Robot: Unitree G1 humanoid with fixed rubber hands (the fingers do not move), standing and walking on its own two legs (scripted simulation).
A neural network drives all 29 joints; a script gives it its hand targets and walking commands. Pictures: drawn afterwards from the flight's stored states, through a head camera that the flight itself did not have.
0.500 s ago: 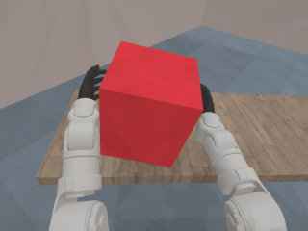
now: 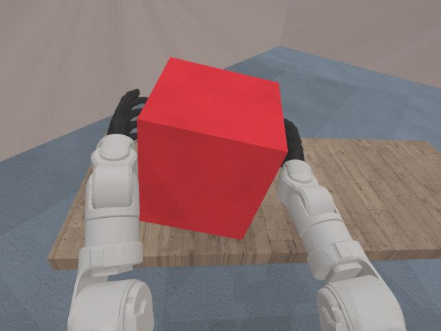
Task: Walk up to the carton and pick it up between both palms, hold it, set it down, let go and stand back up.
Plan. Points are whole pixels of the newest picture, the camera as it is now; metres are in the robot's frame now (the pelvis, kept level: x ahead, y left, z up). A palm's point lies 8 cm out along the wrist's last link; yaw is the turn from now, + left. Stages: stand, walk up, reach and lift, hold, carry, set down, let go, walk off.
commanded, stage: reach and lift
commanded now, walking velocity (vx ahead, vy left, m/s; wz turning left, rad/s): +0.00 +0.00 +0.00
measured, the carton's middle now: (207, 152) +0.42 +0.02 +0.16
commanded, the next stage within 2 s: hold in 0.20 s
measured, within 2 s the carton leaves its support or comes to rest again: neither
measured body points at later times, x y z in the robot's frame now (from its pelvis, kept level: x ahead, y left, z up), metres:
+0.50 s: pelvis +0.00 +0.00 +0.00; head -0.05 +0.03 +0.45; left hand +0.38 +0.16 +0.24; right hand +0.38 -0.14 +0.19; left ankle +0.04 +0.13 -0.75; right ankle +0.01 -0.09 -0.75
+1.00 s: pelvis +0.00 +0.00 +0.00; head -0.06 +0.03 +0.44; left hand +0.37 +0.16 +0.25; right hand +0.37 -0.14 +0.20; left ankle +0.04 +0.13 -0.75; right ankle +0.01 -0.09 -0.75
